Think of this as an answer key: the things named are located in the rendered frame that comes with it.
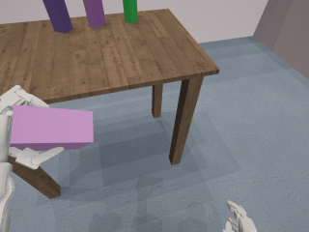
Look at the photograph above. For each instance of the sponge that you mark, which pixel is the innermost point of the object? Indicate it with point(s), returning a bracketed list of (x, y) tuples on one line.
[(44, 128)]

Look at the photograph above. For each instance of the table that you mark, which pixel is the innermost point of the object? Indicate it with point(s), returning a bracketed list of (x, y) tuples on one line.
[(87, 62)]

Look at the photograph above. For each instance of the robot left forearm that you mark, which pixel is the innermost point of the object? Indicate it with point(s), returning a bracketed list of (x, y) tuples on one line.
[(6, 193)]

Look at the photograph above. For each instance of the right robot hand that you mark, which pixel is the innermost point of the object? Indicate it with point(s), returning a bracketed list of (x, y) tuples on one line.
[(245, 223)]

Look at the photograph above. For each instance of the left robot hand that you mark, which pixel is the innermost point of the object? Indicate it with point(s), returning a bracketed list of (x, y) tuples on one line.
[(28, 157)]

